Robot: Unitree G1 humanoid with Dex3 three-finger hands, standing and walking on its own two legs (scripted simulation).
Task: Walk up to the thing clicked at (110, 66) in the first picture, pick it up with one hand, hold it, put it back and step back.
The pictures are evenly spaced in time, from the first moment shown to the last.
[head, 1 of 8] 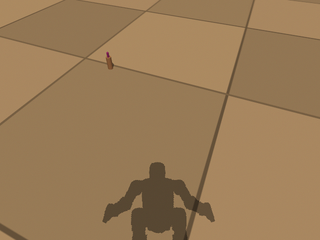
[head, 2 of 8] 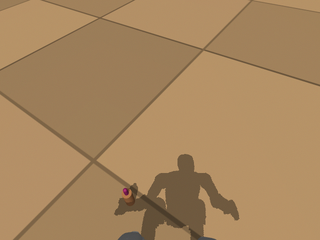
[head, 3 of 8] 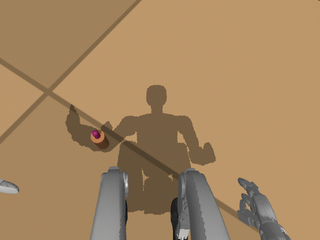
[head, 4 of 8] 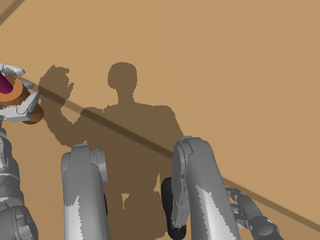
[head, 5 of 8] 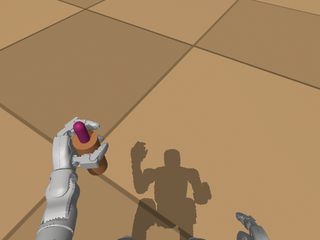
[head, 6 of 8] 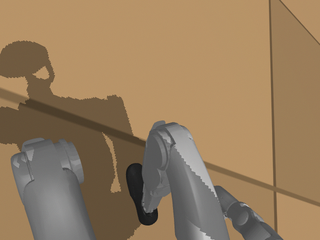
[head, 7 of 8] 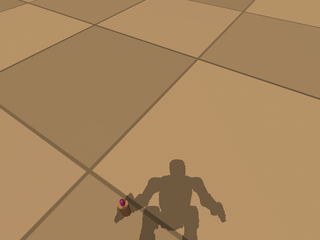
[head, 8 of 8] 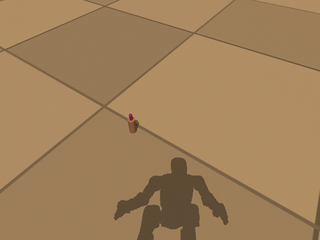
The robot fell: no
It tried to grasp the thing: yes
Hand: left
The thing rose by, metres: 0.68
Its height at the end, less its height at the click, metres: +0.00
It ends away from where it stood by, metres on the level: 0.01
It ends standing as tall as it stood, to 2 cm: yes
